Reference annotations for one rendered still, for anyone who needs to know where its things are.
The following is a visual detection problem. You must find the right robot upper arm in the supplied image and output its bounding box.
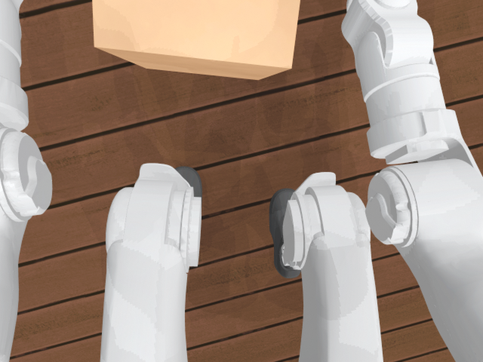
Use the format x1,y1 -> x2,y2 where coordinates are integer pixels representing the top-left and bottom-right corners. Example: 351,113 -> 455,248
365,158 -> 483,362

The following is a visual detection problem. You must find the right robot thigh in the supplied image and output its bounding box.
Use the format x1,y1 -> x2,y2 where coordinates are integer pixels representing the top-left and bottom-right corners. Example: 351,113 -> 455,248
284,186 -> 383,362

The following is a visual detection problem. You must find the carton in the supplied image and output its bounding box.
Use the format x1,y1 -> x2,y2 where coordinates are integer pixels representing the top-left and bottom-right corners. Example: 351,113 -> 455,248
92,0 -> 300,80

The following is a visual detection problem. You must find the robot thigh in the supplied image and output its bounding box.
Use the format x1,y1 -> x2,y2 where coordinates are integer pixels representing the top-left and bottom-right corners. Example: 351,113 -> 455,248
284,186 -> 383,362
100,179 -> 202,362

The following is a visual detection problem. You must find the robot left forearm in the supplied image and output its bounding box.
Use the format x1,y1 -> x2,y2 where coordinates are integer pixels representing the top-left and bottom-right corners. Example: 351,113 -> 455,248
0,0 -> 29,131

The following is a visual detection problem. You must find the robot right forearm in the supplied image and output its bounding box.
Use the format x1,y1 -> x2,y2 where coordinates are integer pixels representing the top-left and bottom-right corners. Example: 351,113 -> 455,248
341,0 -> 483,180

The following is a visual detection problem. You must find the left robot thigh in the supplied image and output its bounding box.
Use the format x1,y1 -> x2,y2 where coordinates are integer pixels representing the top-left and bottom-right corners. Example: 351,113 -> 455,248
100,179 -> 202,362

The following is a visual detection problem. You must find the left robot upper arm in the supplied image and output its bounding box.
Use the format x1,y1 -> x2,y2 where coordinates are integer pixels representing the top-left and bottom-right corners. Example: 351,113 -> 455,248
0,127 -> 52,362

